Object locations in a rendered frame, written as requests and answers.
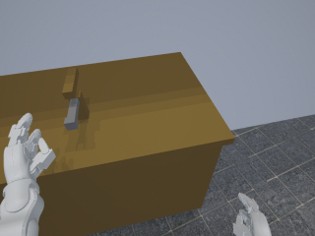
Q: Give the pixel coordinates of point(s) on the counter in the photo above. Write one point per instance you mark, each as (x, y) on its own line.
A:
(147, 144)

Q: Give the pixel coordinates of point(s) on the left robot hand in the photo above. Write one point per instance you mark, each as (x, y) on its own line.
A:
(20, 158)

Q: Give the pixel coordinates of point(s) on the tap lever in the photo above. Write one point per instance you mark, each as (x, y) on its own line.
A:
(71, 121)

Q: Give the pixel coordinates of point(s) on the robot left forearm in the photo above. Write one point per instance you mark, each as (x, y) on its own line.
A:
(21, 208)

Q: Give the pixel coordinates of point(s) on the right robot hand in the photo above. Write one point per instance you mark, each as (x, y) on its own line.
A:
(256, 221)

